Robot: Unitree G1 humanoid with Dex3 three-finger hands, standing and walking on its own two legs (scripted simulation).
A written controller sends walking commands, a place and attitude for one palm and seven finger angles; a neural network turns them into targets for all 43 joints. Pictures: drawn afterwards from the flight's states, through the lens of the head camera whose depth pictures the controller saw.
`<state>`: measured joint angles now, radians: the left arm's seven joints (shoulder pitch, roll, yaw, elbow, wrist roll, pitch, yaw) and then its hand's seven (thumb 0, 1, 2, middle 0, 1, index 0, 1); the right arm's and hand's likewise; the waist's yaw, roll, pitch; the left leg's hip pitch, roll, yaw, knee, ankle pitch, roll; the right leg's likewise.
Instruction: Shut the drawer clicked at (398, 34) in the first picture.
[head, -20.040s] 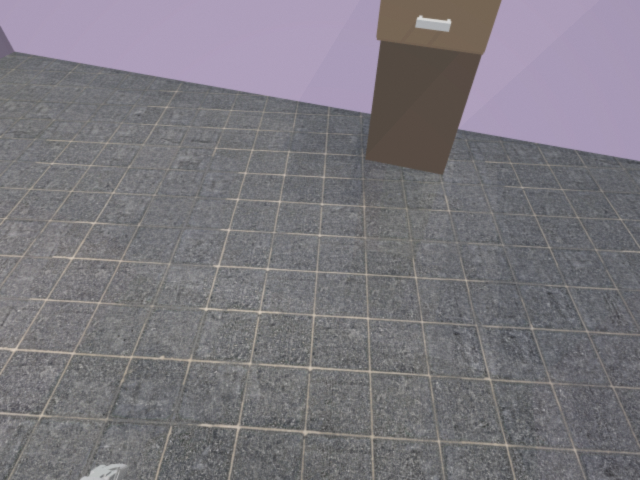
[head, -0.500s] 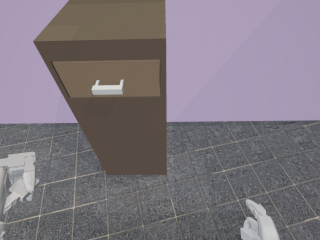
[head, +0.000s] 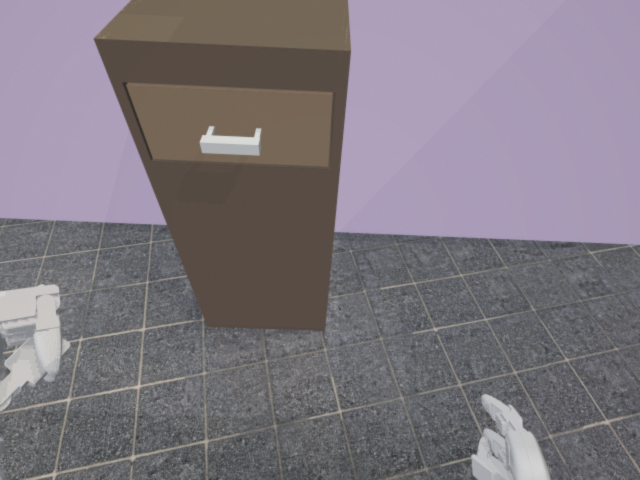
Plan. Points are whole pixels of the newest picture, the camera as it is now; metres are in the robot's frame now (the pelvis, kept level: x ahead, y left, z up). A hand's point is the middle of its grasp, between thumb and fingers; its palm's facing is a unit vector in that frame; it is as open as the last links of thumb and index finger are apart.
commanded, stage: step back with the hand held close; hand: left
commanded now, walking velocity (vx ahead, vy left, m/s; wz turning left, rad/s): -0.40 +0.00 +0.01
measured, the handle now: (233, 138) +0.66 +0.21 +0.05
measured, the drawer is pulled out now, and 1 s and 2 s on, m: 0.00 0.00 0.00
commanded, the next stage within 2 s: stop stepping back and stand still in 0.64 s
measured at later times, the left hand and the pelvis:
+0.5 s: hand out of the picture +0.11 +0.25 +0.18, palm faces +0.38 -0.79 -0.48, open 3.3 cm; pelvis -0.07 +0.01 -0.01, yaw +3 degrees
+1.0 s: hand out of the picture +0.02 +0.24 +0.18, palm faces +0.23 -0.85 -0.47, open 3.3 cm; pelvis -0.19 +0.01 +0.01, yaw -4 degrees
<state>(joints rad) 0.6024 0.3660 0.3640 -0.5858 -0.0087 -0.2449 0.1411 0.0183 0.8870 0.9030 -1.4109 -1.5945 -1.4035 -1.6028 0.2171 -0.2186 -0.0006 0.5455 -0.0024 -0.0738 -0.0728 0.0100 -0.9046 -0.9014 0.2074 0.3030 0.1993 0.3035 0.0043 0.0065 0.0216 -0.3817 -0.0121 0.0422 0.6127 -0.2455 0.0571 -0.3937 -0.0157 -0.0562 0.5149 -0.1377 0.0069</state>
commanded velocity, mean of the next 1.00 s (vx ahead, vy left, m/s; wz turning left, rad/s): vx -0.21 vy -0.01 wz -0.04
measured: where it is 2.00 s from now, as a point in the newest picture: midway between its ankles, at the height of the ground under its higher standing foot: outside the picture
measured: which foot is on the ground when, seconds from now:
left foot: down 0.00-0.98, up 1.00-1.00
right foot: down 0.00-0.44, up 0.46-0.70, down 0.72-1.00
